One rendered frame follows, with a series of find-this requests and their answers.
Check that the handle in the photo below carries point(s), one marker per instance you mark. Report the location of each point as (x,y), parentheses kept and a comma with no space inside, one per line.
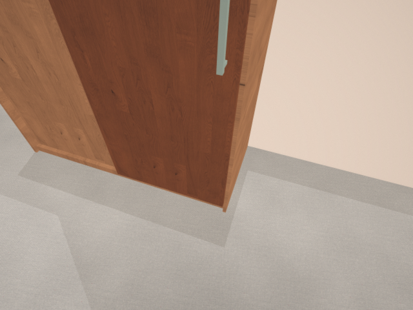
(222,36)

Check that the wardrobe door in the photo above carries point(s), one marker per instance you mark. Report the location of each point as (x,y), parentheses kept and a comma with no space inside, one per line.
(148,68)
(39,78)

